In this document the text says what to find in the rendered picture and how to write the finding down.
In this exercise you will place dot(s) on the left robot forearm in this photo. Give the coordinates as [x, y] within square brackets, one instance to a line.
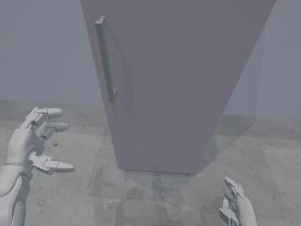
[14, 189]

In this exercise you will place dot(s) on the right robot hand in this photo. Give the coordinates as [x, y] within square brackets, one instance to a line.
[242, 213]

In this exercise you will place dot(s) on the handle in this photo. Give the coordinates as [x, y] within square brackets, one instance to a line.
[105, 59]

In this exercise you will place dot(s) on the left robot hand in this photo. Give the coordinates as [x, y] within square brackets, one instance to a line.
[24, 141]

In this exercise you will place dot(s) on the fridge door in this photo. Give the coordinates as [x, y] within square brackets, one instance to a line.
[174, 65]

